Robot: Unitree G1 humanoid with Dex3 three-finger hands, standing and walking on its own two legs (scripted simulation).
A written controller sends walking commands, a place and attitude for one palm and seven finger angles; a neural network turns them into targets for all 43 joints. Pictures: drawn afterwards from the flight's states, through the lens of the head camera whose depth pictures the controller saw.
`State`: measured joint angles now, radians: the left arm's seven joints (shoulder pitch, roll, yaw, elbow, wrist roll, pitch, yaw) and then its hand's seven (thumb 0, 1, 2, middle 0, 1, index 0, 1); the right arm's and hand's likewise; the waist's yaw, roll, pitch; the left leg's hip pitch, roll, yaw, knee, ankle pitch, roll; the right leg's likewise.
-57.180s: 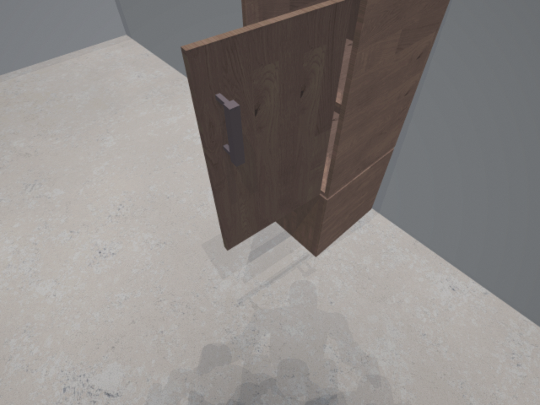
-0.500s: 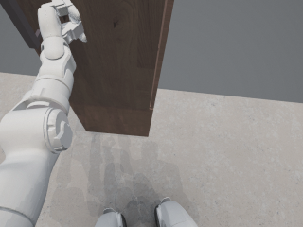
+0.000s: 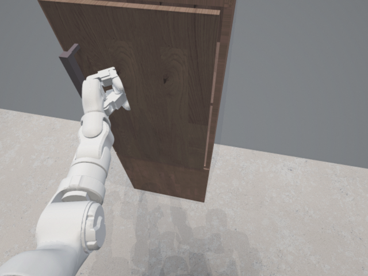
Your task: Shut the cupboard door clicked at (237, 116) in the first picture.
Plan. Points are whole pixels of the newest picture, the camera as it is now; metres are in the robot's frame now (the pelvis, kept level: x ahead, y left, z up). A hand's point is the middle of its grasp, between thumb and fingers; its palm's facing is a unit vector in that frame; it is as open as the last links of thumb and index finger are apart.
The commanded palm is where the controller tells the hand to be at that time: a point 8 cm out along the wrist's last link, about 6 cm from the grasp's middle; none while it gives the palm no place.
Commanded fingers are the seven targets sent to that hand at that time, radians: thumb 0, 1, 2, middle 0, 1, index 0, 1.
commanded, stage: draw the hand back to the body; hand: left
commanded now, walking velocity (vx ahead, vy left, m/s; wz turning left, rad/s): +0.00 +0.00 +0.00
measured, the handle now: (81, 73) +0.58 +0.23 +0.12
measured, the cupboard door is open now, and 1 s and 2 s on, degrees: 0 0 0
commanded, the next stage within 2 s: step back with the hand held close in 1.42 s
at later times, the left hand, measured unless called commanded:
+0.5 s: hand (61, 160) +0.30 +0.19 +0.16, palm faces +0.18 -0.97 -0.18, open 3.1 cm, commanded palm +0.26 +0.24 +0.17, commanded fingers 0.00 0.90 0.90 -0.92 -1.08 -0.92 -1.08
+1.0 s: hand out of the picture +0.18 +0.29 +0.18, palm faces +0.45 -0.82 -0.36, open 5.8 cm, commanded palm +0.12 +0.33 +0.20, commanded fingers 0.00 0.90 0.90 -0.23 -0.33 -0.23 -0.33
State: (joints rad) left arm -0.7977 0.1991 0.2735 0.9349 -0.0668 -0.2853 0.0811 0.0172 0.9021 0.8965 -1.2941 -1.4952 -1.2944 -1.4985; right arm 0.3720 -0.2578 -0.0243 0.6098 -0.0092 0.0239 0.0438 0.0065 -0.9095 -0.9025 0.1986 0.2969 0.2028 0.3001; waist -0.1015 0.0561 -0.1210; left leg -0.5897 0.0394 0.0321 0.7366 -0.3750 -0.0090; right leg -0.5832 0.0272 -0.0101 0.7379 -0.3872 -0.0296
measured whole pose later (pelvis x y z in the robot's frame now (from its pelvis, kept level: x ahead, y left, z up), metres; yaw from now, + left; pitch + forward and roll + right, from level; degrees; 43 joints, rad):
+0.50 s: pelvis -0.02 +0.00 +0.02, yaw +2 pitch -1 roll +1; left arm -0.16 0.25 0.12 0.22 -0.11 -0.07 0.02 0.02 0.90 0.90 -1.15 -1.34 -1.15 -1.34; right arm 0.18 -0.25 0.03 0.58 0.05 0.01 -0.07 0.01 -0.91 -0.90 0.20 0.30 0.20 0.30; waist 0.00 0.06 -0.04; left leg -0.25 0.01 0.01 0.52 -0.26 -0.01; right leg -0.24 0.01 -0.03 0.54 -0.29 -0.02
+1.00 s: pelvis -0.02 +0.03 +0.03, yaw +2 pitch -4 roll +0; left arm 0.38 0.33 0.30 -0.28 -0.08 -0.08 0.09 0.02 0.90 0.90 -0.49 -0.61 -0.49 -0.62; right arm 0.20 -0.22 0.04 0.62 0.02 -0.05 -0.07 0.01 -0.91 -0.90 0.20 0.30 0.21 0.30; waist 0.05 0.07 0.00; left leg -0.11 -0.01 0.02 0.41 -0.23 0.02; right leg -0.08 -0.02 -0.02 0.40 -0.24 0.01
